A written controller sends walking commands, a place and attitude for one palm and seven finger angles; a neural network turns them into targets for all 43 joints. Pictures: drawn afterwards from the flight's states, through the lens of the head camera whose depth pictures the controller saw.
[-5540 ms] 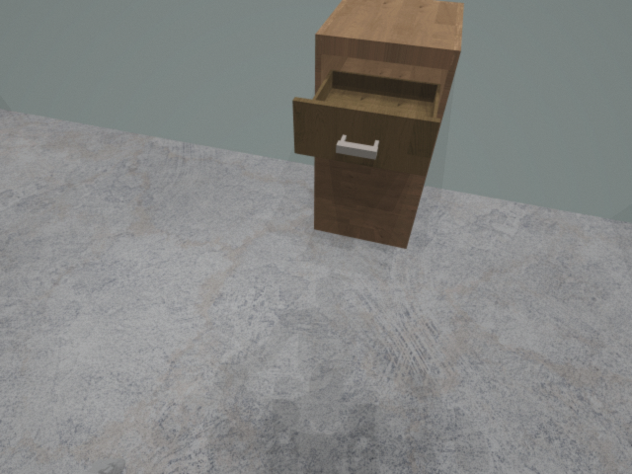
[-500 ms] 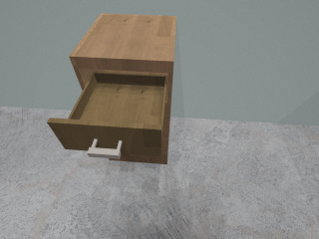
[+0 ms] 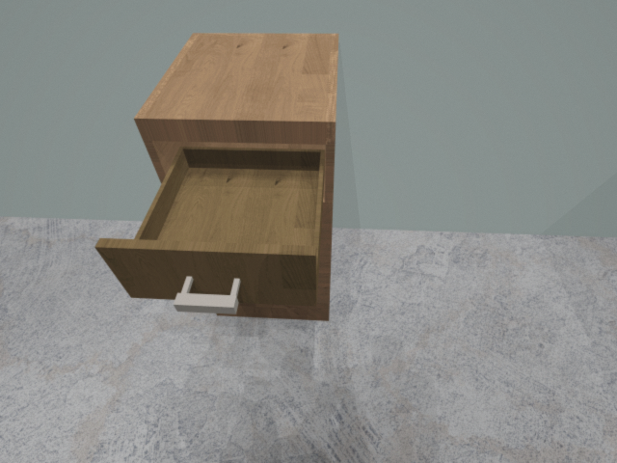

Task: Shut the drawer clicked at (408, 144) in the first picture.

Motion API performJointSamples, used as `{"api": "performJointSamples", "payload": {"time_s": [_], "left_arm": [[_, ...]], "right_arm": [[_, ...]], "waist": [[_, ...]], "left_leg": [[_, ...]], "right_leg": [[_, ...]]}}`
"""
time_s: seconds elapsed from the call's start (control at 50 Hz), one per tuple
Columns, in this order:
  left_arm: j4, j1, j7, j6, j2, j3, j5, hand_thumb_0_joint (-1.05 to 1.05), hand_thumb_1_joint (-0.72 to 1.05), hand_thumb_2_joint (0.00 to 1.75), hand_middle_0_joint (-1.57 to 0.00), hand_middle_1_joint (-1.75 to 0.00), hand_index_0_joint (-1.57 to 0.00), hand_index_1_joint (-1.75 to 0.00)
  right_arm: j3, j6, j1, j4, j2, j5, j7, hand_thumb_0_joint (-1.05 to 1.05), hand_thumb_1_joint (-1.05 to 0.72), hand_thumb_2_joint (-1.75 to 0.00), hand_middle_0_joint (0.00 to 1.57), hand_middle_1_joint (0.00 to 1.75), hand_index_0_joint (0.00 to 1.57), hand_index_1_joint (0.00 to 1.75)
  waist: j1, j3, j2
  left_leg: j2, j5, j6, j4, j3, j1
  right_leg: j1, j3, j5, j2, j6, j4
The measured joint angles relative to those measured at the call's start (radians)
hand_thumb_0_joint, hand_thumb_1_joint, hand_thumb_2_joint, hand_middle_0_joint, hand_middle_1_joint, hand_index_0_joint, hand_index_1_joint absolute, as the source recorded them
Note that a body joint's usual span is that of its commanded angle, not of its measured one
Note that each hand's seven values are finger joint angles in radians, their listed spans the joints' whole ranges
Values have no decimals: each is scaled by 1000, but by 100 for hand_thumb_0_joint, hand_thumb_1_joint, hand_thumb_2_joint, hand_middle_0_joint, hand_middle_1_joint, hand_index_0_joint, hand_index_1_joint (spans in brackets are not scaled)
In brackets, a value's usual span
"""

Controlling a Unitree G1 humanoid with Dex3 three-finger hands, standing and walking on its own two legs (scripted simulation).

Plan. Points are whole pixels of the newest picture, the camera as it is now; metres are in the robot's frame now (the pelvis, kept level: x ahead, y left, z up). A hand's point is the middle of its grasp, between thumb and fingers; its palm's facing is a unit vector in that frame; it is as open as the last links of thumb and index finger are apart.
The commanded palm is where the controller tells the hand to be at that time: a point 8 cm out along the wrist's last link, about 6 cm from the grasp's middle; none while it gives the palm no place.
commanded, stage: shuffle to correct the standing spot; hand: left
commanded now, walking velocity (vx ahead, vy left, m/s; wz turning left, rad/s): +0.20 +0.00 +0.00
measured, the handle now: (209, 293) +0.40 +0.20 -0.08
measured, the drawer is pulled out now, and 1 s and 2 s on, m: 0.29 0.29 0.29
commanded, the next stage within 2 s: come to a stop and stand still in 0.44 s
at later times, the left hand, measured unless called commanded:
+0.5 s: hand out of the picture +0.04 +0.16 -0.19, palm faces +0.05 -0.98 -0.17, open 7.4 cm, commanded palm none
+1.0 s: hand out of the picture +0.08 +0.19 -0.18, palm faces +0.04 -0.98 -0.19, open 7.3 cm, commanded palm none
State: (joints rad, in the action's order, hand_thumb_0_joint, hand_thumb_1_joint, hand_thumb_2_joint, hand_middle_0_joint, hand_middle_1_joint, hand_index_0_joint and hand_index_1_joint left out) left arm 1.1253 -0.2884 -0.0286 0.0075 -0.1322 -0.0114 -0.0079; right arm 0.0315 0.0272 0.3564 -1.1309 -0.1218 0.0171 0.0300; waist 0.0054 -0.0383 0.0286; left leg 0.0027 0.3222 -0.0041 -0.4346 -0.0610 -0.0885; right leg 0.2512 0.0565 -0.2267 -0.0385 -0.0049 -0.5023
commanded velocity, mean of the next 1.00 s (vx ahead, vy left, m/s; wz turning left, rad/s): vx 0.05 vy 0.00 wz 0.00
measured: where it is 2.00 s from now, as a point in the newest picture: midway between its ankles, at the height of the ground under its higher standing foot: outside the picture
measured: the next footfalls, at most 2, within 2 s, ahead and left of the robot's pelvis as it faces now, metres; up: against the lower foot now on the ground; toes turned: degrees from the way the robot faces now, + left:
left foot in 0.76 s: +0.16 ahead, +0.14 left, +0.00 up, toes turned +2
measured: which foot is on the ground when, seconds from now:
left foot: down 0.00-0.52, up 0.54-0.74, down 0.76-1.00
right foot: down 0.00-1.00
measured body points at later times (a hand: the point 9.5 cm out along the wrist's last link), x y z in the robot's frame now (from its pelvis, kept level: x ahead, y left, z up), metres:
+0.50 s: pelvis +0.06 +0.00 -0.02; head +0.08 -0.01 +0.43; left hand +0.04 +0.21 -0.17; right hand +0.02 -0.21 -0.18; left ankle -0.05 +0.11 -0.74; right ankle +0.04 -0.10 -0.74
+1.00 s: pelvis +0.09 +0.03 -0.01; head +0.12 +0.03 +0.44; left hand +0.08 +0.25 -0.16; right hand +0.13 -0.20 -0.16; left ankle +0.15 +0.15 -0.74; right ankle +0.05 -0.09 -0.74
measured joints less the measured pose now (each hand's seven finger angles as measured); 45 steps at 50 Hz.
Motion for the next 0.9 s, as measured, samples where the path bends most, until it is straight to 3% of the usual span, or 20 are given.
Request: {"api": "performJointSamples", "payload": {"time_s": [0.38, 0.46, 0.5, 0.52, 0.58, 0.62, 0.68, 0.76, 0.82, 0.9], "left_arm": [[-8, -55, 18, 10, 8, 30, -11, 0, 91, 90, -20, -30, -20, -30], [-3, -45, 18, -2, 7, 31, -13, 0, 91, 90, -20, -30, -20, -30], [-14, -31, 20, 2, 4, 34, -13, 0, 91, 90, -20, -30, -20, -30], [-23, -22, 20, 12, 3, 39, -13, 0, 91, 90, -20, -30, -20, -30], [-51, -14, 12, 55, 6, 44, -13, 0, 91, 90, -20, -30, -20, -30], [-61, -27, 2, 55, 10, 42, -20, 0, 91, 90, -20, -30, -20, -30], [-51, -44, -2, 31, 11, 35, -27, 0, 91, 90, -20, -30, -20, -30], [-34, -53, 3, 1, 14, 27, -17, 0, 91, 90, -20, -30, -20, -30], [-26, -38, -2, -24, -2, 29, -8, 0, 91, 90, -20, -30, -20, -30], [-42, -8, -3, -35, -15, 27, -6, 0, 91, 90, -20, -30, -20, -30]], "right_arm": [[-15, 16, 10, 3, -7, 7, 1, 1, -91, -90, 20, 30, 20, 30], [-16, 38, 15, 8, -4, 9, 9, 0, -91, -90, 20, 30, 20, 30], [-15, 33, 23, 9, -2, 7, 11, 0, -91, -90, 20, 30, 20, 30], [-16, 28, 25, 9, 0, 3, 9, 0, -91, -90, 20, 30, 20, 30], [-26, 0, -1, 7, -4, -1, 1, 1, -91, -90, 20, 30, 20, 30], [-37, -13, -33, 22, -10, 2, -4, 1, -91, -90, 20, 30, 20, 30], [-47, -26, -83, 47, -27, 7, 1, 3, -93, -90, 20, 30, 20, 30], [-47, 4, -101, 79, -53, 1, -4, 3, -95, -90, 20, 30, 20, 30], [-40, 7, -102, 67, -34, 5, 0, 2, -94, -90, 20, 30, 20, 30], [-35, -11, -115, 54, -20, 8, 16, 2, -95, -90, 20, 30, 20, 30]], "waist": [[-14, 9, -38], [-11, 4, -33], [-8, -4, -21], [-11, -9, -16], [-32, -22, -4], [-37, -25, -6], [-20, -28, -24], [-8, -41, -22], [-20, -43, -59], [-39, -43, -79]], "left_leg": [[14, 128, 11, -122, 6, -14], [12, 143, -1, -108, -4, 21], [15, 153, -4, -127, 0, 30], [15, 152, -10, -185, 4, 5], [6, 181, -25, -551, 22, -164], [5, 197, -22, -671, 20, -264], [23, 127, -7, -531, 7, -323], [53, -148, 11, -179, 10, -253], [36, -74, 1, -177, -7, -229], [17, -108, -9, -114, -22, -215]], "right_leg": [[26, 5, -139, 6, -10, -144], [40, 15, -172, 5, -43, -218], [18, 32, -157, 15, -61, -182], [4, 33, -161, 15, -51, -167], [-32, 43, -165, 12, -31, -131], [-66, 38, -140, 7, -24, -76], [-105, 32, -111, -8, -7, -10], [-113, 26, -149, 0, 19, -55], [-104, 5, -206, -16, 21, -115], [-80, -8, -235, -17, 8, -130]]}}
